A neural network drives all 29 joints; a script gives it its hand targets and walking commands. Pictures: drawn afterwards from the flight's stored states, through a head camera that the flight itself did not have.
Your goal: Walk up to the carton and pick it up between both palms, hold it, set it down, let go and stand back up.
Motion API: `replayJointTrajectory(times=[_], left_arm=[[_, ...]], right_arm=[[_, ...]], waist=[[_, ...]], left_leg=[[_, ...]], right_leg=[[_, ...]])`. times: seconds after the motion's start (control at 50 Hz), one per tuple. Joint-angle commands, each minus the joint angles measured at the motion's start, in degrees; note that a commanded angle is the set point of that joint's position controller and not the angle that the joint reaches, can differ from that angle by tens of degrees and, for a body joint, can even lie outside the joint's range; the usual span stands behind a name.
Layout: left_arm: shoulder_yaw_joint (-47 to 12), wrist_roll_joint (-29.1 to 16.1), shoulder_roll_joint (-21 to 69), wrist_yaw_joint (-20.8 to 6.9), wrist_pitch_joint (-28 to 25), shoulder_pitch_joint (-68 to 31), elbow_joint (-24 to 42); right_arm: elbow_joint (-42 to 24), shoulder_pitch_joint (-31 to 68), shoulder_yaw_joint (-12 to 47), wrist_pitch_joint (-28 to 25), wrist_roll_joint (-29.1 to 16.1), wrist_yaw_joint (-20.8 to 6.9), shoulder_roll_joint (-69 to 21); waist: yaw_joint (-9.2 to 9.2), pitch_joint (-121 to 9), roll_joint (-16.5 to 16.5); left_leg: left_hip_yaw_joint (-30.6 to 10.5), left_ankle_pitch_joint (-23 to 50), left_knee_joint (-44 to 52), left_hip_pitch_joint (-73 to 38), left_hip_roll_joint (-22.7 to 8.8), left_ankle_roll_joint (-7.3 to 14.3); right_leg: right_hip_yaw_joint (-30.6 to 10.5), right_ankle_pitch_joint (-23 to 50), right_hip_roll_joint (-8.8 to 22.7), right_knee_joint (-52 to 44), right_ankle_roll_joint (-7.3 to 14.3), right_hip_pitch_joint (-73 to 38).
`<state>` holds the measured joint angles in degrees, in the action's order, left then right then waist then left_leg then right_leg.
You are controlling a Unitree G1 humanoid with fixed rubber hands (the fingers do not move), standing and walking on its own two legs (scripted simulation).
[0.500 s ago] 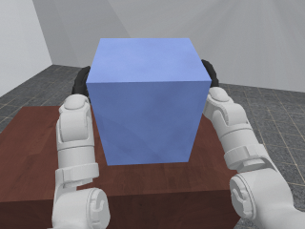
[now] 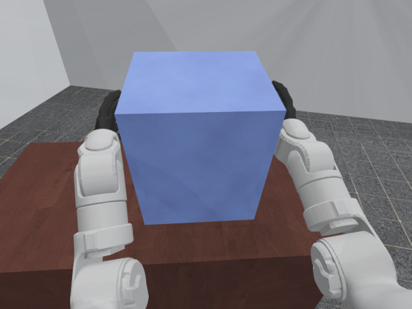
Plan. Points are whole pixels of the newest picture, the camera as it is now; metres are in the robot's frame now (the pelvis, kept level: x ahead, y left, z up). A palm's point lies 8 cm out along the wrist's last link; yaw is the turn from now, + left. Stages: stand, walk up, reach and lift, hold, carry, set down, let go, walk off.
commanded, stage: hold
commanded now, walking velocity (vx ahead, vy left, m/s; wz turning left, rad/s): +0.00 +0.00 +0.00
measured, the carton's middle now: (198, 141) +0.38 +0.01 +0.19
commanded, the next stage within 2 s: none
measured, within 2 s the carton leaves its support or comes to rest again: neither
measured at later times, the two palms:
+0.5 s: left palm (107, 133) +0.36 +0.17 +0.23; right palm (283, 124) +0.36 -0.15 +0.24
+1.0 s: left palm (108, 134) +0.36 +0.17 +0.23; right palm (282, 125) +0.36 -0.15 +0.23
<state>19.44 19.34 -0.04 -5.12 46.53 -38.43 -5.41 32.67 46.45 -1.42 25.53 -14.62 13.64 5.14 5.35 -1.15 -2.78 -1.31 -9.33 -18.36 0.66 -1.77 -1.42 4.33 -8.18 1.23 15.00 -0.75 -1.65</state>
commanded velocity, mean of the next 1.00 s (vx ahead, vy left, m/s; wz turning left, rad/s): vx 0.00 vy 0.00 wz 0.00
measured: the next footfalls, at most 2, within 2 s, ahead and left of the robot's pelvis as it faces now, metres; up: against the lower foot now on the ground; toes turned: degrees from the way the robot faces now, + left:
none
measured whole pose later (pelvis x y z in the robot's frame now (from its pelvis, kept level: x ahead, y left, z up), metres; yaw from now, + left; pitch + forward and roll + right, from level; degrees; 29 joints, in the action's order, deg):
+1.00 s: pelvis +0.00 +0.00 +0.00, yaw +0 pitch -9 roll -1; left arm 19.5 19.7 -0.2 -5.3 45.7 -38.9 -6.6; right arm 33.9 46.3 -1.8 24.2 -13.7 13.2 4.7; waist 5.2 -0.9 -3.0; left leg -1.5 -9.1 -18.1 0.6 -1.8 -1.5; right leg 4.4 -8.1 1.2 15.0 -0.6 -1.7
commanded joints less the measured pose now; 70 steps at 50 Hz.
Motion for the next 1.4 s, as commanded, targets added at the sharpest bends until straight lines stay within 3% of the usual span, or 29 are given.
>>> replayJointTrajectory(times=[0.0,0.34,1.02,1.04,1.06,1.12,1.38], left_arm=[[-25.78,-9.75,29.02,-7.18,-3.98,-39.21,5.05],[-24.5,-9.39,28.59,-7.66,-4.61,-40.11,2.62],[-25.65,-9.46,28.99,-7.35,-4.61,-38.61,4.27],[-26.75,-10.56,29.76,-7.2,-4.8,-42.02,3.81],[-27.0,-10.6,29.97,-6.8,-5.05,-42.11,2.99],[-26.02,-10.37,29.8,-6.39,-5.12,-41.17,2.23],[-23.58,-9.02,27.75,-8.4,-4.29,-38.32,1.82]], right_arm=[[-15.84,39.1,19.05,-2.39,-5.22,-6.99,-34.19],[-14.2,40.01,17.85,-3.26,-4.0,-7.07,-34.76],[-15.71,38.98,18.76,-3.88,-4.46,-7.1,-34.13],[-17.65,44.56,18.8,-4.64,-4.91,-7.3,-35.13],[-16.75,43.63,18.23,-4.66,-4.71,-7.33,-34.91],[-14.74,42.44,18.27,-4.37,-4.43,-7.34,-34.93],[-13.51,38.15,18.55,-2.47,-5.42,-5.84,-33.92]], waist=[[0.18,-17.54,3.72],[0.21,-17.33,3.35],[0.35,-17.68,3.66],[-0.8,-19.16,5.33],[-0.06,-18.74,4.87],[-0.61,-18.22,4.31],[1.0,-16.67,2.68]], left_leg=[[3.5,11.91,2.07,0.47,4.97,-0.75],[3.78,9.59,2.55,1.13,5.13,-0.03],[3.59,12.51,1.87,-0.2,5.05,-0.51],[3.03,13.43,1.06,-2.16,4.76,-0.7],[3.28,13.5,0.97,-2.35,4.76,-0.65],[3.38,12.17,1.49,-2.08,4.61,-0.31],[3.77,14.71,0.91,-1.83,5.62,-0.67]], right_leg=[[0.17,8.42,-5.11,0.22,-1.58,-8.48],[0.25,7.04,-4.74,-0.02,-1.8,-8.23],[0.46,8.53,-4.96,0.03,-1.62,-8.46],[1.02,5.72,-5.12,-0.38,-1.51,-5.66],[0.82,4.94,-5.31,-0.64,-1.44,-4.86],[0.72,4.05,-5.28,-0.78,-1.44,-4.63],[0.19,11.72,-4.87,-0.56,-2.32,-8.8]])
